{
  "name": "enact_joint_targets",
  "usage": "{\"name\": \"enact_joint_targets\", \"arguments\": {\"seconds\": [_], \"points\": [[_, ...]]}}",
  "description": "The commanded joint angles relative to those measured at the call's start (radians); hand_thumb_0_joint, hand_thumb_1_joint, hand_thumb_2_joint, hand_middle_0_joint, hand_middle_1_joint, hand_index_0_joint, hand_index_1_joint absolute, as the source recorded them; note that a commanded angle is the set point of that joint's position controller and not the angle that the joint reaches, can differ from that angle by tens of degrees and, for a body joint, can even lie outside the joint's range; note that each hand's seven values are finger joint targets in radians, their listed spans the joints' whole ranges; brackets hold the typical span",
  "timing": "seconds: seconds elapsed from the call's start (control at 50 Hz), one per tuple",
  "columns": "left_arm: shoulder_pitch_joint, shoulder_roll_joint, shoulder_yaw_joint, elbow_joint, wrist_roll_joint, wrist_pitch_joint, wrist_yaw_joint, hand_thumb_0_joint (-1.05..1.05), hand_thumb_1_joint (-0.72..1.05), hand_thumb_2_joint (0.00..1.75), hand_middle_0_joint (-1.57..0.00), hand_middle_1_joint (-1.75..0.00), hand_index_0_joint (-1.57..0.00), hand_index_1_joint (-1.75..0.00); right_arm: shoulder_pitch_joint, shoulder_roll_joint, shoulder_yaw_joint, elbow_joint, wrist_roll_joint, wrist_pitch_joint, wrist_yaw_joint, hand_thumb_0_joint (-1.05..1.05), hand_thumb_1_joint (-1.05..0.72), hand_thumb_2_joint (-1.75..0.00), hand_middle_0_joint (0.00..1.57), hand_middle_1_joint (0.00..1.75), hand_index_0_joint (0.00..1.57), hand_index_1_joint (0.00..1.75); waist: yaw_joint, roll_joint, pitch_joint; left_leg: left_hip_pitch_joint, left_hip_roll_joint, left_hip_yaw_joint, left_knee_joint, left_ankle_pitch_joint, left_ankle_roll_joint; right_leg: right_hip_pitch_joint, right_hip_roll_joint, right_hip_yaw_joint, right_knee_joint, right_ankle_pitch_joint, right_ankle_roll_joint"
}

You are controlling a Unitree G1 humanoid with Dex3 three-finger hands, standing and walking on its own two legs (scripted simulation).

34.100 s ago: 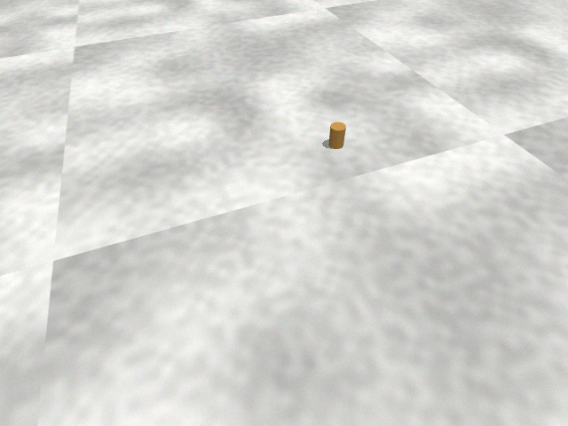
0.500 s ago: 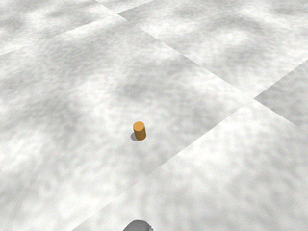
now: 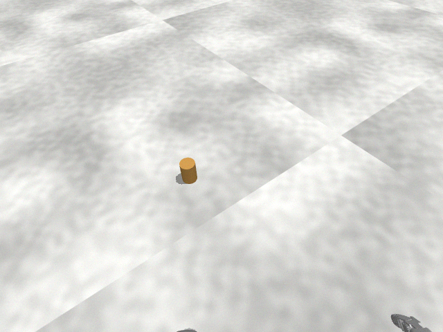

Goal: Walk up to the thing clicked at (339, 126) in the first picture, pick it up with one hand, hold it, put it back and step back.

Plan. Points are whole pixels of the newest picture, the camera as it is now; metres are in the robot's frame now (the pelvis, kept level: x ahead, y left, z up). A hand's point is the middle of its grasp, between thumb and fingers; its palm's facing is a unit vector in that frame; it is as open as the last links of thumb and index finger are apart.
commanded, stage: step back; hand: left
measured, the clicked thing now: (188, 170) +1.04 +0.24 -0.69
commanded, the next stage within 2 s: stand in 0.86 s
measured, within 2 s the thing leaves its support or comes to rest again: neither
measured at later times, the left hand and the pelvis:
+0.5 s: hand out of the picture +0.09 +0.30 -0.13, palm faces -0.01 -0.91 -0.40, open 7.4 cm; pelvis +0.02 +0.02 +0.01, yaw +1 degrees
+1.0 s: hand out of the picture +0.15 +0.27 -0.13, palm faces +0.02 -0.94 -0.33, open 7.4 cm; pelvis +0.04 +0.02 +0.02, yaw +1 degrees
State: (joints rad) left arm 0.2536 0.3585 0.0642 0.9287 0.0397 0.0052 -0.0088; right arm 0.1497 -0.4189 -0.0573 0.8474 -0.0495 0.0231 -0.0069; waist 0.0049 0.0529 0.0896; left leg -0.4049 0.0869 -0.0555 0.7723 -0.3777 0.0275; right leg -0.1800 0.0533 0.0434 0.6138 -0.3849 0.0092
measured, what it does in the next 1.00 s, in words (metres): steps on the spot: left foot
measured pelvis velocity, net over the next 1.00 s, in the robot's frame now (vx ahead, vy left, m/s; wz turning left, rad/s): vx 0.04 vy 0.02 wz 0.02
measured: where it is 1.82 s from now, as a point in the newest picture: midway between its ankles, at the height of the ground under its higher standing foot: outside the picture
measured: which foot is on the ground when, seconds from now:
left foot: up 0.00-0.20, down 0.22-1.00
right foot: down 0.00-1.00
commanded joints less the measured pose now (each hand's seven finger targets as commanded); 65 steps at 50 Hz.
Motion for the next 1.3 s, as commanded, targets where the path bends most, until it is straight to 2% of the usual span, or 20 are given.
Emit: {"name": "enact_joint_targets", "arguments": {"seconds": [0.0,0.04,0.12,0.2,0.22,0.24,0.26,0.28,0.34,0.4,0.48,0.52,0.54,0.56,0.58,0.6,0.64,0.8,0.84,1.28], "points": [[-0.126,0.356,0.090,-0.109,0.009,-0.051,0.026,0.00,0.90,0.90,-0.20,-0.30,-0.20,-0.30,-0.035,-0.200,-0.063,-0.047,0.015,-0.024,-0.002,0.00,-0.90,-0.90,0.20,0.30,0.20,0.30,0.005,-0.162,0.094,-0.062,-0.016,-0.087,0.136,-0.116,-0.028,-0.292,-0.400,0.533,-0.375,-0.389,-0.242],[-0.108,0.284,0.070,-0.091,0.002,-0.064,0.023,0.00,0.90,0.90,-0.20,-0.30,-0.20,-0.30,-0.038,-0.174,-0.054,-0.028,0.026,-0.031,0.016,0.00,-0.90,-0.90,0.20,0.30,0.20,0.30,0.000,-0.140,0.075,-0.056,-0.054,-0.041,0.091,-0.012,-0.028,-0.185,-0.275,0.309,-0.342,-0.220,-0.176],[-0.042,0.312,0.077,-0.061,0.002,-0.069,0.019,0.00,0.90,0.90,-0.20,-0.30,-0.20,-0.30,-0.036,-0.159,-0.049,-0.016,0.012,-0.037,0.030,0.00,-0.90,-0.90,0.20,0.30,0.20,0.30,0.032,-0.225,0.046,-0.027,-0.058,0.004,-0.025,-0.040,-0.034,-0.134,-0.279,0.285,-0.311,-0.164,-0.178],[-0.085,0.270,0.048,-0.069,-0.012,-0.049,0.017,0.00,0.90,0.90,-0.20,-0.30,-0.20,-0.30,0.042,-0.146,-0.060,0.038,0.017,-0.054,0.028,0.00,-0.90,-0.90,0.20,0.30,0.20,0.30,-0.020,-0.191,-0.017,0.240,-0.105,0.061,-0.305,0.038,-0.016,-0.194,-0.235,0.155,-0.159,0.050,-0.133],[-0.052,0.227,0.032,-0.065,-0.012,-0.046,0.017,0.00,0.90,0.90,-0.20,-0.30,-0.20,-0.30,0.073,-0.164,-0.070,0.049,0.013,-0.062,0.021,0.00,-0.90,-0.90,0.20,0.30,0.20,0.30,-0.033,-0.125,-0.060,0.346,-0.069,-0.015,-0.354,0.081,0.003,-0.231,-0.200,0.109,-0.037,0.172,-0.105],[-0.044,0.174,0.014,-0.062,-0.029,-0.045,0.017,0.00,0.90,0.90,-0.20,-0.30,-0.20,-0.30,0.076,-0.211,-0.079,0.047,0.008,-0.069,0.014,0.00,-0.90,-0.90,0.20,0.30,0.20,0.30,-0.033,0.050,-0.108,0.386,0.115,-0.311,-0.433,0.056,0.078,-0.318,-0.088,0.010,0.124,0.120,-0.041],[-0.055,0.211,0.029,-0.050,-0.037,-0.039,0.027,0.00,0.90,0.90,-0.20,-0.30,-0.20,-0.30,0.080,-0.267,-0.083,0.041,0.013,-0.067,0.017,0.00,-0.90,-0.90,0.20,0.30,0.20,0.30,-0.030,0.092,-0.113,0.297,0.222,-0.455,-0.494,-0.102,0.179,-0.288,-0.053,-0.045,0.235,-0.163,-0.034],[-0.040,0.252,0.038,-0.040,-0.032,-0.040,0.031,0.00,0.90,0.90,-0.20,-0.30,-0.20,-0.30,0.060,-0.292,-0.095,0.046,0.016,-0.063,0.019,0.00,-0.90,-0.90,0.20,0.30,0.20,0.30,-0.022,0.091,-0.095,0.250,0.265,-0.502,-0.513,-0.168,0.239,-0.271,-0.080,-0.006,0.289,-0.202,-0.040],[-0.042,0.228,0.032,-0.025,-0.029,-0.046,0.022,0.00,0.90,0.90,-0.20,-0.30,-0.20,-0.30,0.018,-0.193,-0.064,0.037,0.009,-0.066,0.014,0.00,-0.90,-0.90,0.20,0.30,0.20,0.30,0.001,0.051,-0.063,0.235,0.157,-0.291,-0.463,0.063,0.160,-0.258,-0.109,0.011,0.227,-0.158,-0.044],[-0.012,0.202,0.031,-0.001,-0.033,-0.044,0.019,0.00,0.90,0.90,-0.20,-0.30,-0.20,-0.30,-0.006,-0.208,-0.066,0.050,0.016,-0.065,0.012,0.00,-0.90,-0.90,0.20,0.30,0.20,0.30,0.007,0.132,-0.087,0.196,0.136,-0.227,-0.440,0.163,0.140,-0.143,-0.088,-0.060,0.092,-0.063,-0.030],[-0.004,0.207,0.039,0.035,-0.021,-0.060,0.035,0.00,0.90,0.90,-0.20,-0.30,-0.20,-0.30,-0.056,-0.126,-0.026,0.047,0.050,-0.044,0.007,0.00,-0.90,-0.90,0.20,0.30,0.20,0.30,0.050,0.038,-0.169,0.130,0.056,-0.076,-0.241,0.409,0.054,0.113,-0.086,-0.041,-0.194,0.239,-0.037],[-0.022,0.276,0.055,0.030,-0.009,-0.065,0.044,0.00,0.90,0.90,-0.20,-0.30,-0.20,-0.30,-0.043,-0.077,-0.006,0.042,0.060,-0.044,0.001,0.00,-0.90,-0.90,0.20,0.30,0.20,0.30,0.038,-0.120,-0.179,0.000,-0.056,-0.028,-0.112,0.257,-0.014,0.191,-0.266,0.207,-0.250,0.332,-0.104],[-0.108,0.314,0.050,0.014,-0.014,-0.061,0.038,0.00,0.90,0.90,-0.20,-0.30,-0.20,-0.30,-0.026,-0.085,-0.013,0.064,0.055,-0.036,-0.006,0.00,-0.90,-0.90,0.20,0.30,0.20,0.30,0.013,-0.159,-0.159,0.077,-0.085,-0.004,-0.099,-0.031,-0.022,0.030,-0.382,0.274,-0.268,0.273,-0.202],[-0.212,0.303,0.042,-0.014,-0.012,-0.060,0.033,0.00,0.90,0.90,-0.20,-0.30,-0.20,-0.30,0.026,-0.102,-0.019,0.101,0.046,-0.035,-0.006,0.00,-0.90,-0.90,0.20,0.30,0.20,0.30,-0.029,-0.178,-0.123,0.164,-0.051,0.009,-0.108,-0.069,-0.028,-0.065,-0.391,0.260,-0.232,0.253,-0.223],[-0.247,0.272,0.031,-0.019,-0.015,-0.056,0.030,0.00,0.90,0.90,-0.20,-0.30,-0.20,-0.30,0.043,-0.107,-0.017,0.127,0.040,-0.040,-0.006,0.00,-0.90,-0.90,0.20,0.30,0.20,0.30,-0.047,-0.164,-0.093,0.214,-0.045,0.000,-0.203,-0.003,-0.021,-0.122,-0.341,0.188,-0.210,0.264,-0.181],[-0.246,0.247,0.026,-0.017,-0.021,-0.054,0.030,0.00,0.90,0.90,-0.20,-0.30,-0.20,-0.30,0.036,-0.123,-0.018,0.137,0.040,-0.048,-0.004,0.00,-0.90,-0.90,0.20,0.30,0.20,0.30,-0.046,-0.128,-0.090,0.224,-0.024,-0.023,-0.291,0.202,-0.008,-0.092,-0.267,0.092,-0.181,0.303,-0.116],[-0.203,0.221,0.026,0.010,-0.031,-0.052,0.029,0.00,0.90,0.90,-0.20,-0.30,-0.20,-0.30,-0.022,-0.144,-0.018,0.137,0.037,-0.061,-0.002,0.00,-0.90,-0.90,0.20,0.30,0.20,0.30,0.007,-0.101,-0.092,0.197,0.030,-0.081,-0.310,0.484,0.031,-0.016,-0.164,-0.006,-0.117,0.418,-0.044],[-0.225,0.223,0.029,0.051,-0.037,-0.041,0.031,0.00,0.90,0.90,-0.20,-0.30,-0.20,-0.30,-0.064,-0.136,-0.013,0.163,0.040,-0.057,-0.010,0.00,-0.90,-0.90,0.20,0.30,0.20,0.30,0.010,-0.027,-0.203,0.232,0.021,-0.034,-0.293,0.601,0.020,0.125,-0.178,-0.016,-0.123,0.497,-0.050],[-0.205,0.173,-0.001,0.077,-0.047,-0.037,0.026,0.00,0.90,0.90,-0.20,-0.30,-0.20,-0.30,-0.092,-0.133,0.000,0.160,0.041,-0.061,-0.010,0.00,-0.90,-0.90,0.20,0.30,0.20,0.30,0.010,-0.011,-0.209,0.287,0.034,-0.059,-0.346,0.592,0.013,0.120,-0.185,0.019,-0.178,0.509,-0.041],[-0.218,0.199,-0.025,0.155,-0.028,-0.047,0.012,0.00,0.90,0.90,-0.20,-0.30,-0.20,-0.30,-0.124,-0.132,0.009,0.231,0.039,-0.061,0.008,0.00,-0.90,-0.90,0.20,0.30,0.20,0.30,-0.009,-0.037,-0.110,0.290,0.032,-0.050,-0.527,0.243,-0.016,0.078,-0.188,0.030,-0.370,0.215,-0.024]]}}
